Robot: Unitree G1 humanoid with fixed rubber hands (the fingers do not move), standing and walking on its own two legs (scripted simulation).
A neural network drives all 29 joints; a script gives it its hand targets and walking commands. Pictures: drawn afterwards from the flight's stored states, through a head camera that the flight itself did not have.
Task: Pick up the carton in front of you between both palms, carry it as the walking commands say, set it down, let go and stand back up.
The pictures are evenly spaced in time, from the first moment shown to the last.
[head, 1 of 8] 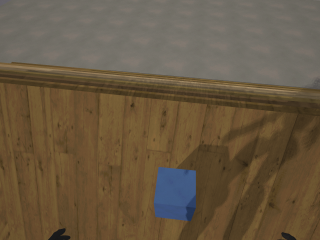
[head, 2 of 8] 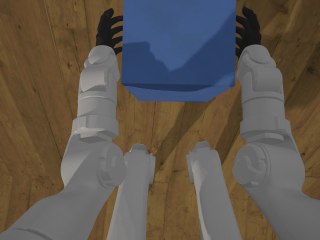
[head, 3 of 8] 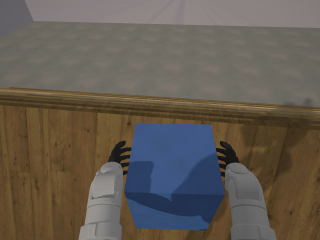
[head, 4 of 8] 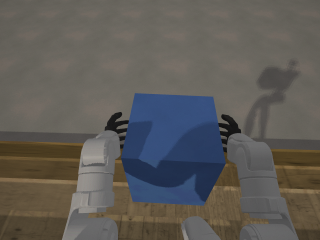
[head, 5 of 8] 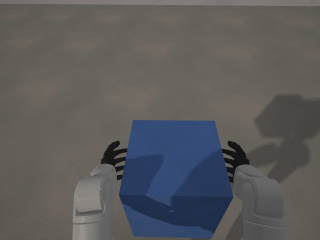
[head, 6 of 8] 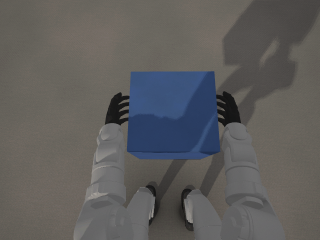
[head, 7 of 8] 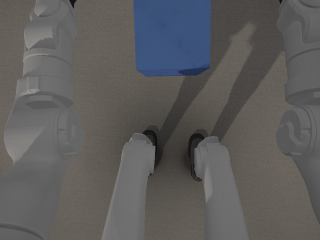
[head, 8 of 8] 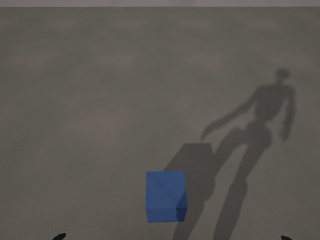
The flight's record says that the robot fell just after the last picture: no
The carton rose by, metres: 0.68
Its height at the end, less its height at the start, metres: -1.35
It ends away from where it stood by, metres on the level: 5.09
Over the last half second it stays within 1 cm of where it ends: yes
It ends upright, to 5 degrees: yes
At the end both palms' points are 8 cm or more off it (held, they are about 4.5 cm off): yes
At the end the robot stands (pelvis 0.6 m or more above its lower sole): yes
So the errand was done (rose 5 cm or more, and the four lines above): yes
